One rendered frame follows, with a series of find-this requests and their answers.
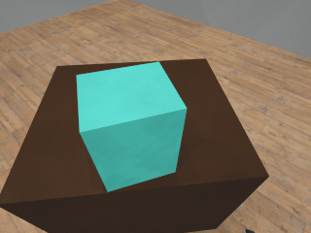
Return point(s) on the pedestal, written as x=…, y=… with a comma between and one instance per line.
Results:
x=55, y=185

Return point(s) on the carton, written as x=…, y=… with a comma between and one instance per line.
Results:
x=131, y=120

